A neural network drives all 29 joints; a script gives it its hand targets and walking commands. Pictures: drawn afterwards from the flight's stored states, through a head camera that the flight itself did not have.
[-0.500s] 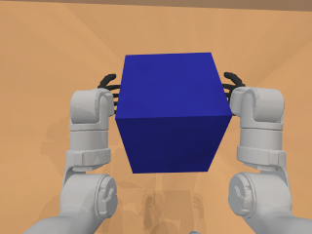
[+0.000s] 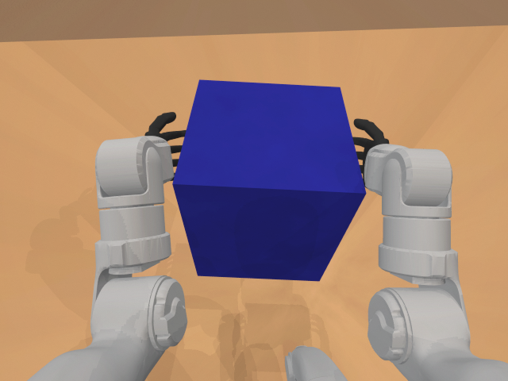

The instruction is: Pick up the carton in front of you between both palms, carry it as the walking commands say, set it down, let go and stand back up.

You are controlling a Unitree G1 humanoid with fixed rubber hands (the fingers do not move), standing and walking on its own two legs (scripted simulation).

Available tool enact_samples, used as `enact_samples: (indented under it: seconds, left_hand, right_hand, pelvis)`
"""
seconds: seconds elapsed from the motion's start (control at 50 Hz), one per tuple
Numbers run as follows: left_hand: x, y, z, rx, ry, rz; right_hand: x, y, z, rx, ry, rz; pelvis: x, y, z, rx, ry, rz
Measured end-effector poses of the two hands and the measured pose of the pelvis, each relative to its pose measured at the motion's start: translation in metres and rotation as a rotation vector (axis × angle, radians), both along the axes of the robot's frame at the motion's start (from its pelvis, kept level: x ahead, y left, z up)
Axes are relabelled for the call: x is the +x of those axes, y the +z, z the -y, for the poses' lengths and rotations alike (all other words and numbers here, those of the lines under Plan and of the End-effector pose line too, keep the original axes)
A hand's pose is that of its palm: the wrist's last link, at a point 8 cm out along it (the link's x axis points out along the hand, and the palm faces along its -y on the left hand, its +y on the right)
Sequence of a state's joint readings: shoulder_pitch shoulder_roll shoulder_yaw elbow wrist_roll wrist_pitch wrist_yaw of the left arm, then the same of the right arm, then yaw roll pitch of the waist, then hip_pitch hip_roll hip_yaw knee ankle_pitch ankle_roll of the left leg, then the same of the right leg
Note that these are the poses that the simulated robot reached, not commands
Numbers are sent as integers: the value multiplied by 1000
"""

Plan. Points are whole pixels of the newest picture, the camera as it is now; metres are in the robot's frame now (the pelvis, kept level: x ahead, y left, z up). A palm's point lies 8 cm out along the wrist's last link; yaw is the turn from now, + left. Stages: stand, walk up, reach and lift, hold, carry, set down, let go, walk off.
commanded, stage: carry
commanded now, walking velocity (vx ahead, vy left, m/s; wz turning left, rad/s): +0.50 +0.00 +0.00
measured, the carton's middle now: (263, 188) +0.39 -0.03 +0.08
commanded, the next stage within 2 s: none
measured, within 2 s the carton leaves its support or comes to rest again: neither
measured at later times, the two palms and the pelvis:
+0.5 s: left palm (138, 20) +0.69 +0.16 +0.22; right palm (298, 3) +0.72 -0.13 +0.22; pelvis +0.33 -0.02 +0.04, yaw +1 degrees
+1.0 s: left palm out of the picture +1.03 +0.13 +0.27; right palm out of the picture +1.04 -0.17 +0.27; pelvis +0.65 -0.02 +0.09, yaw +0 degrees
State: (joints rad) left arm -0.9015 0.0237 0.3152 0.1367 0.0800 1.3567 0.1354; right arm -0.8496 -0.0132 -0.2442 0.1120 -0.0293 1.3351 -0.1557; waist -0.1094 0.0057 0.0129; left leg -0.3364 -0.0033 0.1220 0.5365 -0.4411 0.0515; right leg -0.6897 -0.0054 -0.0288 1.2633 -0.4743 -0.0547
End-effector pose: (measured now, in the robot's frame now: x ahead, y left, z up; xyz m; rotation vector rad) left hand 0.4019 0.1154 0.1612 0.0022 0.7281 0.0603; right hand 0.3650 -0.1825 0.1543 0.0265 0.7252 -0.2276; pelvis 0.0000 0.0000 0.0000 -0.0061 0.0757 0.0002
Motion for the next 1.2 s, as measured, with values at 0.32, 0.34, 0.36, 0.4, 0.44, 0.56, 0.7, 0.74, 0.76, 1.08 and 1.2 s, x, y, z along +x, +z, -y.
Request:
enact_samples:
  seconds: [0.32,0.34,0.36,0.4,0.44,0.56,0.7,0.74,0.76,1.08,1.2]
  left_hand:
    - [166,19,-30,47,162,-36]
    - [176,22,-34,45,174,-32]
    - [187,26,-37,43,183,-23]
    - [213,37,-43,39,193,6]
    - [242,48,-46,34,194,36]
    - [348,60,-48,12,130,69]
    - [447,60,-18,19,11,-46]
    - [472,66,-11,12,-2,-39]
    - [485,70,-9,7,-4,-28]
    - [656,108,-39,47,154,-18]
    - [730,137,-56,37,189,38]
  right_hand:
    - [238,32,-30,31,170,-35]
    - [251,35,-34,34,178,-32]
    - [264,39,-38,37,183,-23]
    - [290,49,-43,45,185,6]
    - [317,58,-46,50,178,36]
    - [398,72,-46,15,123,69]
    - [452,60,-17,-6,24,-48]
    - [472,66,-11,-2,5,-40]
    - [483,70,-9,-1,-2,-29]
    - [726,122,-38,29,167,-17]
    - [805,149,-56,46,181,38]
  pelvis:
    - [207,32,37,3,8,8]
    - [218,35,37,7,9,6]
    - [229,38,36,11,9,5]
    - [253,42,34,14,11,2]
    - [280,44,29,15,10,-3]
    - [374,38,6,49,3,9]
    - [454,70,-11,15,0,10]
    - [476,77,-11,7,-4,9]
    - [487,80,-11,5,-5,7]
    - [696,112,26,2,6,8]
    - [769,125,20,12,10,0]
